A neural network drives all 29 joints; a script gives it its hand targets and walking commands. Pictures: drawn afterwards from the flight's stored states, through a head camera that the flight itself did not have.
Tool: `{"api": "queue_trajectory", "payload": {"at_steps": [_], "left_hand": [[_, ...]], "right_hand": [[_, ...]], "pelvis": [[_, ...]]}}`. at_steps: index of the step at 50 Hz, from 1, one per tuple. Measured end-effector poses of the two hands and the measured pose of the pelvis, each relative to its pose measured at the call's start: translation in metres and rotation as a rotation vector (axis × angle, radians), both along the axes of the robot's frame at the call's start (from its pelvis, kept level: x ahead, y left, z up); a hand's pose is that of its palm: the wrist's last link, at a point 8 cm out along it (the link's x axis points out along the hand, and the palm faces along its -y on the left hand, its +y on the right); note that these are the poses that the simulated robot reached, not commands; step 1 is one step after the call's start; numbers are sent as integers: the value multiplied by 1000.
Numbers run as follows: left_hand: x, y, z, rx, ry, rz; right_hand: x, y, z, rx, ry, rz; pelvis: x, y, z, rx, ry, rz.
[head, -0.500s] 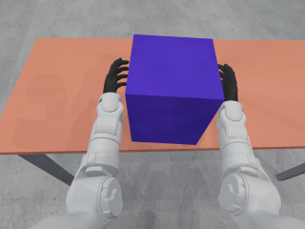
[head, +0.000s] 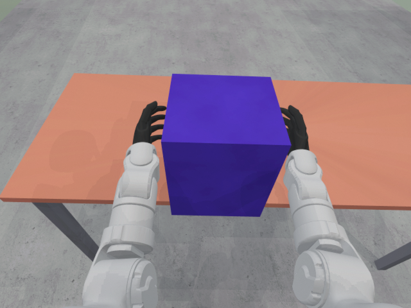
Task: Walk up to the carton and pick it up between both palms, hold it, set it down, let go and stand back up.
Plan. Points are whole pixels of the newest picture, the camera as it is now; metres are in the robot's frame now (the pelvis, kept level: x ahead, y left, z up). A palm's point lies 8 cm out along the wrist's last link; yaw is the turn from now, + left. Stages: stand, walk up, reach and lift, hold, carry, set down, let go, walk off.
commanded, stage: reach and lift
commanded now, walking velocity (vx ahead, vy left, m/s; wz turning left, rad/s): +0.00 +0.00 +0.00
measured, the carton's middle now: (218, 149) +0.43 -0.05 +0.05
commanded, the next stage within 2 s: none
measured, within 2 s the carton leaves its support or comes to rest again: neither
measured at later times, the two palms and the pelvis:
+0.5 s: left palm (131, 142) +0.36 +0.12 +0.16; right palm (310, 141) +0.34 -0.18 +0.17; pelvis -0.06 -0.02 +0.00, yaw +0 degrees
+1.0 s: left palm (123, 142) +0.35 +0.13 +0.17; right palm (304, 148) +0.33 -0.17 +0.16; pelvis -0.03 +0.00 +0.00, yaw -1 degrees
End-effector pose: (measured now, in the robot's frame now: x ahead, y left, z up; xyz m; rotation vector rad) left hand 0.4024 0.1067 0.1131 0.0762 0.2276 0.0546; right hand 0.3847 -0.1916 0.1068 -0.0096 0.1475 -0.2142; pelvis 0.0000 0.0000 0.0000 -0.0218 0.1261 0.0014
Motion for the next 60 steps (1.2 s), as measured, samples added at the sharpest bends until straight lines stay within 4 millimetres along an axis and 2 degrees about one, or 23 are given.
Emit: {"api": "queue_trajectory", "payload": {"at_steps": [10, 20, 27, 39, 48, 60], "left_hand": [[-32, -2, 38, -11, -18, -28], [-42, 6, 49, -38, -11, -27], [-39, 13, 43, -30, -2, -14], [-32, 15, 37, -14, -17, -23], [-48, 20, 53, 3, -56, -20], [-60, 26, 74, -1, -48, 0]], "right_hand": [[-32, -5, 43, -7, -27, 5], [-44, 2, 63, -33, -21, 40], [-39, 9, 56, -41, 0, 51], [-36, 14, 41, -38, 5, -2], [-51, 20, 53, -34, -29, 1], [-56, 24, 75, -5, -29, 21]], "pelvis": [[-37, -10, -1, 11, -128, 4], [-62, -20, -4, 13, -139, -1], [-61, -21, -4, 13, -109, 0], [-37, -11, -2, 9, -90, 1], [-33, 0, -2, 3, -149, -11], [-48, 2, -3, -1, -194, -22]]}}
